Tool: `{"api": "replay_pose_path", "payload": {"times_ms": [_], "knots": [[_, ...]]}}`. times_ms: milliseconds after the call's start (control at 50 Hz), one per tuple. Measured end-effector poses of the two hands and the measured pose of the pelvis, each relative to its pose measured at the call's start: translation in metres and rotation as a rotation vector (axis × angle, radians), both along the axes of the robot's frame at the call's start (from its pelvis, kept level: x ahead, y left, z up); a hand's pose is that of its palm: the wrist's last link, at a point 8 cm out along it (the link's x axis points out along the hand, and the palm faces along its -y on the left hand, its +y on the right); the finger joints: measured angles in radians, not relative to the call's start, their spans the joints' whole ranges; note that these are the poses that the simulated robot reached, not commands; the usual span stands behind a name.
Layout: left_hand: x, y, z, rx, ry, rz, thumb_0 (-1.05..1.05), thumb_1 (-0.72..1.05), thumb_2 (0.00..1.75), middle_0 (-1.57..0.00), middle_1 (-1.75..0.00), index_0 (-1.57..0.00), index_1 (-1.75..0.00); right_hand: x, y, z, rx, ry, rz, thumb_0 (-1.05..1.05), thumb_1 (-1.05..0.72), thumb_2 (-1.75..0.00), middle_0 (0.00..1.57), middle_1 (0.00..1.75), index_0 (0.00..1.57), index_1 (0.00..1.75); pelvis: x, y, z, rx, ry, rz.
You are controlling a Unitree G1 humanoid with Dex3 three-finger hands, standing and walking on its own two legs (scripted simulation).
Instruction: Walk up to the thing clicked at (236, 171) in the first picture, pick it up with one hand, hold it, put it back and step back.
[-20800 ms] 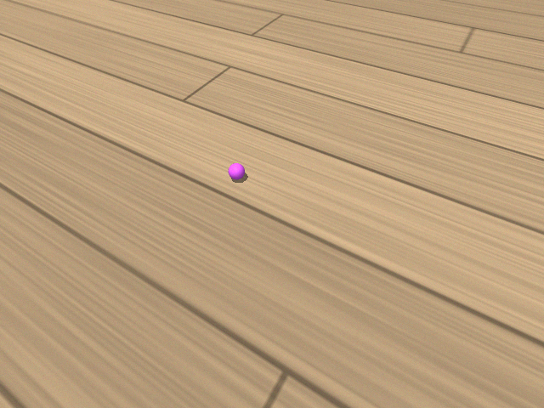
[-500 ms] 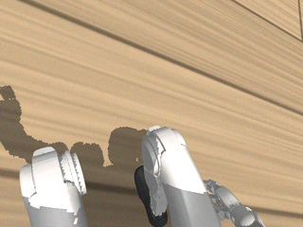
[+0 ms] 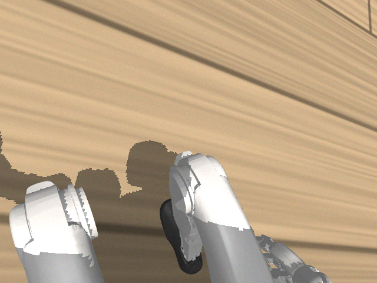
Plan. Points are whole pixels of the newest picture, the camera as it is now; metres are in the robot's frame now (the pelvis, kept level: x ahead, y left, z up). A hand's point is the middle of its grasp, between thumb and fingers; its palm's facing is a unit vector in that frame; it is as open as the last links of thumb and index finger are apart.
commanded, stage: rest palm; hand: left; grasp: from above
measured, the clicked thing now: out of the picture +0.41 +0.37 -0.26
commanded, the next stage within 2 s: close in 0.62 s
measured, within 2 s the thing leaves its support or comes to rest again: neither
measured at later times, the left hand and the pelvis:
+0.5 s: hand out of the picture +0.40 +0.36 -0.25, palm faces -0.43 -0.17 -0.89, open 13.9 cm; pelvis +0.00 +0.01 +0.00, yaw -1 degrees
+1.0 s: hand out of the picture +0.39 +0.37 -0.24, palm faces -0.44 -0.19 -0.88, open 13.0 cm; pelvis +0.00 +0.01 +0.00, yaw -1 degrees
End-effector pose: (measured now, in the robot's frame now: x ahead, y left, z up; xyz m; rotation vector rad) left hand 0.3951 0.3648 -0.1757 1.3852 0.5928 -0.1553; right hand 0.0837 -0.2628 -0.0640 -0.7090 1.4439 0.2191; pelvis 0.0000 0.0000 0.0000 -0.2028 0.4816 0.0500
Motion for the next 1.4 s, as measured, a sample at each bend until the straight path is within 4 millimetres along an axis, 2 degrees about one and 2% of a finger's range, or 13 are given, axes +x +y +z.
{"api": "replay_pose_path", "payload": {"times_ms": [100, 260, 500, 780, 960, 1260, 1400], "knots": [[-0.003, -0.001, -0.002, 0.016, -0.012, -0.010, 0.00, -0.50, 0.97, -0.08, -1.00, -0.09, -1.00, 0.012, -0.001, 0.002, -0.010, -0.037, 0.035, 0.01, -0.89, -0.90, 0.20, 0.30, 0.21, 0.30, -0.001, 0.002, -0.003, -0.005, -0.008, -0.001], [-0.001, -0.004, -0.009, 0.035, -0.021, 0.005, 0.00, -0.48, 0.97, -0.09, -1.02, -0.09, -1.01, 0.021, 0.012, 0.000, 0.026, -0.076, 0.070, 0.00, -0.89, -0.90, 0.20, 0.30, 0.21, 0.30, -0.002, 0.003, -0.005, -0.012, -0.013, -0.004], [0.008, -0.002, -0.012, 0.050, -0.005, 0.042, 0.00, -0.47, 0.94, -0.08, -1.05, -0.10, -1.02, 0.013, 0.027, -0.005, 0.089, -0.060, 0.064, 0.00, -0.90, -0.90, 0.20, 0.30, 0.21, 0.30, 0.000, 0.006, -0.003, -0.023, -0.008, -0.007], [-0.005, 0.011, -0.011, 0.022, 0.032, 0.061, 0.00, -0.46, 0.95, -0.10, -1.05, -0.11, -1.03, 0.008, 0.017, 0.003, 0.057, -0.034, 0.062, 0.01, -0.90, -0.90, 0.20, 0.30, 0.21, 0.30, -0.002, 0.005, 0.000, -0.023, -0.015, -0.005], [-0.004, 0.009, -0.011, 0.012, 0.008, 0.014, 0.00, -0.36, 0.88, -0.14, -1.05, -0.17, -1.01, 0.010, 0.012, 0.008, 0.020, -0.039, 0.092, 0.01, -0.89, -0.90, 0.20, 0.30, 0.21, 0.30, -0.004, 0.005, -0.003, -0.025, -0.036, -0.007], [0.015, 0.000, -0.013, 0.053, -0.033, 0.015, 0.00, -0.20, 0.77, -0.23, -1.02, -0.28, -0.96, 0.006, 0.021, 0.004, 0.054, -0.047, 0.097, 0.01, -0.89, -0.90, 0.20, 0.30, 0.21, 0.30, -0.003, 0.007, -0.006, -0.033, -0.030, -0.017], [0.010, 0.003, -0.012, 0.058, 0.001, 0.050, 0.00, -0.12, 0.72, -0.29, -0.98, -0.34, -0.92, 0.006, 0.025, 0.001, 0.075, -0.040, 0.085, 0.01, -0.89, -0.90, 0.20, 0.30, 0.21, 0.30, -0.001, 0.006, -0.003, -0.029, -0.018, -0.014]]}}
